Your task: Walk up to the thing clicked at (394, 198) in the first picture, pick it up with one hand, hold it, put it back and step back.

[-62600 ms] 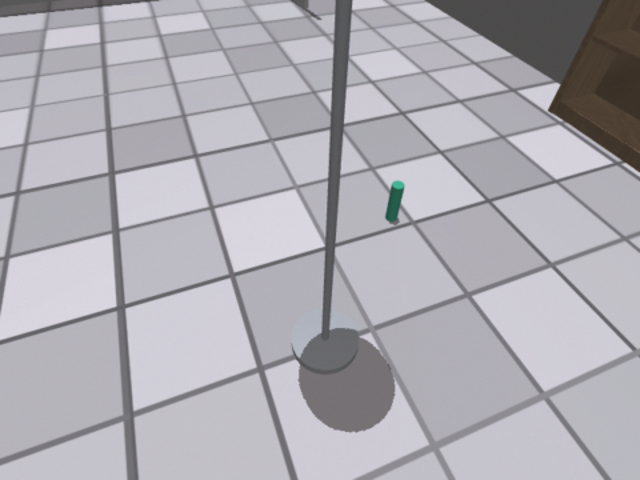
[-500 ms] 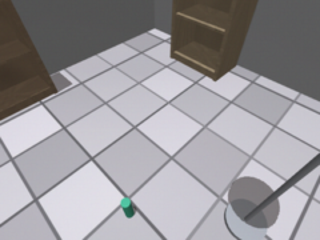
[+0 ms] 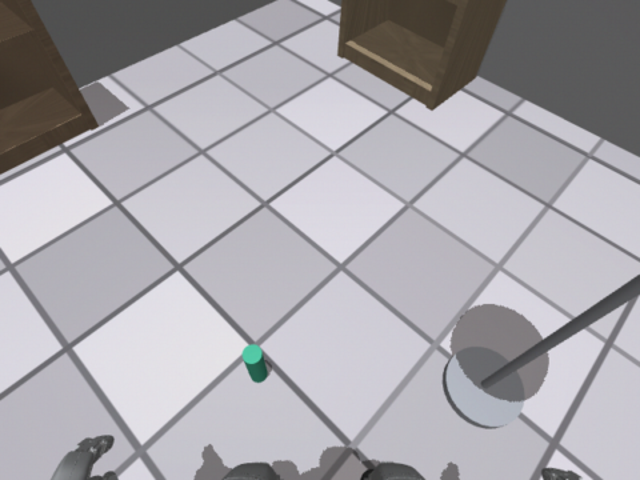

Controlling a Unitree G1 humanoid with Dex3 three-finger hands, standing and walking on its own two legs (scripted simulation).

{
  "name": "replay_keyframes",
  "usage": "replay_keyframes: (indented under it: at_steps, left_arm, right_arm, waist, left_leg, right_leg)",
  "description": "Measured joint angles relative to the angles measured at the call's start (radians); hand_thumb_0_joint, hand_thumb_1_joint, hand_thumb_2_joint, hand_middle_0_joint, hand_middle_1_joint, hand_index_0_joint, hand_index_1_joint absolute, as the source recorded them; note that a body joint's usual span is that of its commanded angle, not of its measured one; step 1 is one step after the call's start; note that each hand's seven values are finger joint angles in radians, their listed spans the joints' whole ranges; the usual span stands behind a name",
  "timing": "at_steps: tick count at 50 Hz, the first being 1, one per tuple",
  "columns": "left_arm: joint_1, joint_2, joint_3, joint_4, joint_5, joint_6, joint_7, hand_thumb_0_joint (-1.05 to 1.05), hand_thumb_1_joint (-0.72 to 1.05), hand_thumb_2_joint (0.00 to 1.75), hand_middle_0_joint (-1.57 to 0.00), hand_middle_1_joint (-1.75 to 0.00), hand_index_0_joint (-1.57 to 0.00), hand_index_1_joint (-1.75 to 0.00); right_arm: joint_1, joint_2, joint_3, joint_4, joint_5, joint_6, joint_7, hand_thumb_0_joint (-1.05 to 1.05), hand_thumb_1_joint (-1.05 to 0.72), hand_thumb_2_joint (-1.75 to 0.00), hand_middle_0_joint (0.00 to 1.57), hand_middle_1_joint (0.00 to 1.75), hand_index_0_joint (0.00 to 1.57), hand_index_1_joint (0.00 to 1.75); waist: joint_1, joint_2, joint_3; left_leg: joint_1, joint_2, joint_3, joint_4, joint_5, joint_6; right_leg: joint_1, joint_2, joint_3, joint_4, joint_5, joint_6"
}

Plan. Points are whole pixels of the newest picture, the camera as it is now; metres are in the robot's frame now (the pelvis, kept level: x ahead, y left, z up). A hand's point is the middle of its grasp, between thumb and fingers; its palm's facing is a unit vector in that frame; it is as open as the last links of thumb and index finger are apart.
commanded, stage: step back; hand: left
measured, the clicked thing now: (255, 364) +0.44 +0.16 -0.67
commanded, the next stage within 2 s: none
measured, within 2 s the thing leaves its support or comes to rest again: neither
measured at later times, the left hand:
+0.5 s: hand out of the picture +0.02 +0.28 -0.16, palm faces -0.12 -0.91 -0.39, open 7.4 cm
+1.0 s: hand out of the picture -0.09 +0.28 -0.15, palm faces -0.03 -0.94 -0.35, open 7.4 cm
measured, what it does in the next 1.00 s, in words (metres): walks backwards: right foot, then left foot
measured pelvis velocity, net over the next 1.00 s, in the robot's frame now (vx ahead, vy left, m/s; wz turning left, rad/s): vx -0.24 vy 0.02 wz -0.02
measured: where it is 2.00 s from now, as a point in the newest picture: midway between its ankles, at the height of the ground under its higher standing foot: outside the picture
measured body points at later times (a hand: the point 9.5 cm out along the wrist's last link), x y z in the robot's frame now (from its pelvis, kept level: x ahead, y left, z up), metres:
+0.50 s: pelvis -0.10 +0.02 -0.01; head -0.04 +0.02 +0.43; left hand +0.03 +0.33 -0.13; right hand -0.02 -0.29 -0.13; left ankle -0.01 +0.11 -0.73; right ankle -0.14 -0.11 -0.72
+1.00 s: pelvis -0.24 +0.02 +0.00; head -0.18 +0.04 +0.44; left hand -0.09 +0.33 -0.12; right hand -0.17 -0.29 -0.11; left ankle -0.22 +0.13 -0.73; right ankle -0.22 -0.11 -0.68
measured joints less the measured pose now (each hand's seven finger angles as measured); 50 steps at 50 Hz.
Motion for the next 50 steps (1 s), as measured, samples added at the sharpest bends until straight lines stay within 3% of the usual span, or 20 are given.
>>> replay_keyframes:
  at_steps: [1, 3, 5, 6, 8, 10, 13, 19, 24, 26, 28, 31, 33, 36, 41, 44, 46, 48, 50]
  left_arm:
    - [-0.006, 0.006, -0.002, -0.013, -0.002, 0.007, -0.001, 0.0, 0.9, 0.89, -0.2, -0.3, -0.2, -0.3]
    - [-0.027, 0.022, 0.001, -0.037, -0.01, 0.02, 0.002, 0.0, 0.9, 0.9, -0.2, -0.3, -0.2, -0.3]
    - [-0.04, 0.028, 0.006, -0.049, -0.013, 0.029, 0.012, 0.0, 0.9, 0.9, -0.2, -0.3, -0.2, -0.3]
    - [-0.042, 0.03, 0.006, -0.051, -0.014, 0.033, 0.017, 0.0, 0.91, 0.9, -0.2, -0.3, -0.2, -0.3]
    - [-0.034, 0.032, 0.002, -0.059, -0.02, 0.034, 0.02, 0.0, 0.91, 0.9, -0.2, -0.3, -0.2, -0.3]
    - [-0.012, 0.027, 0.001, -0.068, -0.019, 0.031, 0.016, 0.0, 0.91, 0.9, -0.2, -0.3, -0.2, -0.3]
    - [0.028, 0.02, 0.001, -0.078, -0.014, 0.032, 0.01, 0.0, 0.91, 0.9, -0.2, -0.3, -0.2, -0.3]
    - [0.076, 0.011, 0.013, -0.087, -0.009, 0.04, 0.0, 0.0, 0.9, 0.9, -0.2, -0.3, -0.2, -0.3]
    - [0.095, 0.009, 0.022, -0.096, -0.005, 0.031, -0.013, 0.0, 0.91, 0.9, -0.2, -0.3, -0.2, -0.3]
    - [0.108, 0.008, 0.024, -0.1, -0.003, 0.023, -0.021, 0.0, 0.91, 0.9, -0.2, -0.3, -0.2, -0.3]
    - [0.118, -0.014, 0.026, -0.095, 0.005, 0.015, -0.023, 0.0, 0.91, 0.9, -0.2, -0.3, -0.2, -0.3]
    - [0.15, -0.022, 0.018, -0.112, 0.012, 0.016, -0.031, 0.0, 0.9, 0.89, -0.2, -0.3, -0.2, -0.3]
    - [0.156, -0.033, 0.013, -0.118, 0.011, 0.018, -0.025, 0.0, 0.9, 0.89, -0.2, -0.3, -0.2, -0.3]
    - [0.145, -0.038, 0.013, -0.137, 0.014, 0.021, -0.017, 0.0, 0.9, 0.89, -0.2, -0.3, -0.2, -0.3]
    - [0.1, -0.031, 0.008, -0.201, 0.014, 0.012, -0.007, 0.0, 0.9, 0.89, -0.21, -0.3, -0.2, -0.3]
    - [0.072, -0.016, 0.001, -0.228, 0.004, 0.017, -0.011, 0.0, 0.9, 0.89, -0.2, -0.3, -0.2, -0.3]
    - [0.054, -0.002, 0.004, -0.223, -0.003, 0.026, -0.012, 0.0, 0.9, 0.89, -0.2, -0.3, -0.2, -0.3]
    - [0.053, -0.003, 0.007, -0.203, -0.002, 0.038, -0.009, 0.0, 0.9, 0.89, -0.2, -0.3, -0.2, -0.3]
    - [0.057, 0.002, 0.012, -0.188, -0.009, 0.046, -0.006, 0.0, 0.9, 0.89, -0.2, -0.3, -0.2, -0.3]
  right_arm:
    - [0.013, -0.005, -0.002, -0.007, -0.005, -0.004, 0.0, 0.0, -0.91, -0.9, 0.21, 0.3, 0.2, 0.3]
    - [0.025, 0.003, -0.01, -0.009, -0.025, -0.011, -0.004, 0.0, -0.91, -0.9, 0.2, 0.3, 0.2, 0.3]
    - [0.036, 0.021, -0.005, -0.014, -0.033, -0.012, -0.001, 0.0, -0.91, -0.9, 0.2, 0.3, 0.2, 0.3]
    - [0.042, 0.03, -0.001, -0.017, -0.034, -0.012, -0.003, 0.0, -0.91, -0.9, 0.21, 0.3, 0.2, 0.3]
    - [0.051, 0.045, 0.005, -0.023, -0.036, -0.01, -0.011, 0.0, -0.91, -0.9, 0.21, 0.3, 0.2, 0.3]
    - [0.054, 0.052, 0.005, -0.037, -0.033, -0.01, -0.021, 0.0, -0.9, -0.9, 0.21, 0.3, 0.2, 0.3]
    - [0.051, 0.06, 0.002, -0.067, -0.027, -0.016, -0.032, 0.0, -0.9, -0.9, 0.21, 0.3, 0.2, 0.3]
    - [0.026, 0.063, 0.007, -0.123, -0.025, -0.026, -0.034, 0.0, -0.9, -0.9, 0.21, 0.3, 0.21, 0.3]
    - [0.009, 0.05, 0.012, -0.145, -0.028, -0.024, -0.028, 0.0, -0.9, -0.9, 0.21, 0.3, 0.21, 0.3]
    - [0.005, 0.04, 0.013, -0.145, -0.026, -0.017, -0.024, 0.0, -0.9, -0.9, 0.21, 0.3, 0.21, 0.3]
    - [-0.002, 0.019, 0.009, -0.132, -0.02, -0.007, -0.023, 0.0, -0.9, -0.9, 0.21, 0.3, 0.21, 0.3]
    - [0.012, 0.018, 0.001, -0.108, -0.011, 0.01, -0.03, 0.0, -0.9, -0.9, 0.21, 0.3, 0.2, 0.3]
    - [0.03, 0.007, 0.002, -0.103, -0.003, 0.007, -0.03, 0.0, -0.9, -0.9, 0.21, 0.3, 0.2, 0.3]
    - [0.066, -0.007, 0.006, -0.107, 0.004, -0.005, -0.034, 0.0, -0.91, -0.9, 0.21, 0.3, 0.2, 0.3]
    - [0.106, -0.014, 0.009, -0.107, -0.004, -0.005, -0.038, 0.0, -0.91, -0.9, 0.21, 0.3, 0.2, 0.3]
    - [0.112, -0.009, 0.005, -0.107, -0.013, -0.016, -0.033, 0.0, -0.91, -0.9, 0.21, 0.3, 0.2, 0.3]
    - [0.096, 0.014, 0.003, -0.101, -0.022, -0.019, -0.028, 0.0, -0.91, -0.9, 0.21, 0.3, 0.2, 0.3]
    - [0.091, 0.022, 0.01, -0.11, -0.029, -0.022, -0.017, 0.0, -0.91, -0.9, 0.21, 0.3, 0.2, 0.3]
    - [0.088, 0.033, 0.018, -0.117, -0.032, -0.027, -0.02, 0.0, -0.9, -0.9, 0.21, 0.3, 0.2, 0.3]
  waist:
    - [-0.005, 0.0, -0.002]
    - [-0.002, -0.025, 0.015]
    - [-0.007, -0.036, 0.036]
    - [-0.013, -0.038, 0.041]
    - [-0.013, -0.043, 0.041]
    - [-0.01, -0.041, 0.041]
    - [-0.008, -0.036, 0.043]
    - [-0.002, -0.018, 0.054]
    - [0.006, 0.002, 0.048]
    - [0.012, 0.011, 0.034]
    - [0.006, 0.062, 0.032]
    - [0.023, 0.042, 0.007]
    - [0.03, 0.035, -0.001]
    - [0.028, 0.033, -0.009]
    - [0.02, 0.022, 0.005]
    - [0.007, 0.008, 0.016]
    - [0.016, -0.037, 0.04]
    - [0.001, -0.026, 0.035]
    - [-0.007, -0.021, 0.025]
  left_leg:
    - [0.021, 0.007, 0.003, -0.065, 0.068, -0.002]
    - [0.031, -0.007, 0.017, -0.091, 0.042, 0.003]
    - [0.022, -0.007, 0.017, -0.083, 0.055, 0.014]
    - [0.023, -0.006, 0.014, -0.098, 0.071, 0.018]
    - [0.029, -0.003, 0.02, -0.139, 0.104, 0.023]
    - [0.033, 0.001, 0.032, -0.167, 0.126, 0.029]
    - [0.033, 0.005, 0.055, -0.18, 0.142, 0.036]
    - [-0.007, 0.022, 0.095, -0.145, 0.156, 0.041]
    - [-0.063, 0.047, 0.116, -0.102, 0.174, 0.026]
    - [-0.092, 0.058, 0.122, -0.08, 0.18, 0.013]
    - [-0.113, 0.085, 0.087, -0.055, 0.179, -0.001]
    - [-0.17, -0.013, -0.014, 0.145, -0.042, -0.031]
    - [-0.188, -0.072, -0.069, 0.294, -0.057, -0.039]
    - [-0.162, -0.093, -0.092, 0.372, -0.059, -0.048]
    - [-0.027, -0.038, -0.053, 0.156, -0.096, -0.051]
    - [0.072, -0.004, -0.018, -0.093, 0.025, -0.034]
    - [0.075, -0.027, 0.007, -0.103, 0.047, -0.012]
    - [0.05, -0.009, -0.004, -0.087, 0.056, -0.002]
    - [0.038, 0.009, -0.013, -0.107, 0.084, -0.002]
  right_leg:
    - [-0.021, -0.003, -0.002, 0.032, -0.013, 0.008]
    - [-0.07, -0.001, 0.038, 0.126, -0.1, -0.012]
    - [-0.109, 0.078, 0.13, 0.271, -0.264, -0.035]
    - [-0.126, 0.116, 0.159, 0.35, -0.296, -0.043]
    - [-0.157, 0.164, 0.18, 0.481, -0.289, -0.049]
    - [-0.165, 0.18, 0.172, 0.555, -0.266, -0.042]
    - [-0.139, 0.178, 0.163, 0.578, -0.253, -0.024]
    - [-0.057, 0.144, 0.144, 0.455, -0.283, -0.009]
    - [0.011, 0.102, 0.094, 0.288, -0.262, -0.025]
    - [0.058, 0.088, 0.069, 0.164, -0.197, -0.043]
    - [0.077, 0.116, 0.038, 0.113, -0.162, -0.042]
    - [0.056, 0.092, 0.047, 0.108, -0.136, -0.054]
    - [0.054, 0.077, 0.051, 0.07, -0.1, -0.053]
    - [0.039, 0.067, 0.038, 0.028, -0.055, -0.053]
    - [-0.013, 0.05, -0.006, 0.044, -0.025, -0.048]
    - [-0.065, 0.035, -0.031, 0.109, -0.033, -0.036]
    - [-0.088, 0.023, 0.004, 0.151, -0.06, -0.035]
    - [-0.125, 0.089, 0.06, 0.293, -0.22, -0.039]
    - [-0.158, 0.151, 0.114, 0.473, -0.28, -0.047]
